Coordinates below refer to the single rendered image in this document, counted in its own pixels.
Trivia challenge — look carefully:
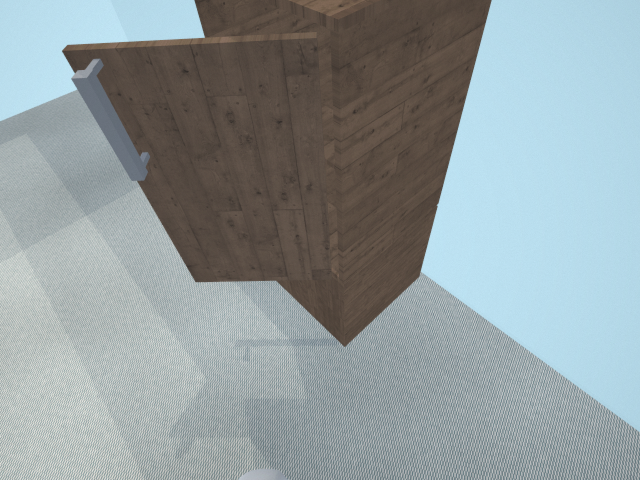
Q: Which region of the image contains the handle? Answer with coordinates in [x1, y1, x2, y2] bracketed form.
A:
[71, 59, 150, 181]

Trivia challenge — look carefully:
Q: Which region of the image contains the cupboard door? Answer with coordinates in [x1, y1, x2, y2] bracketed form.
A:
[62, 32, 332, 282]

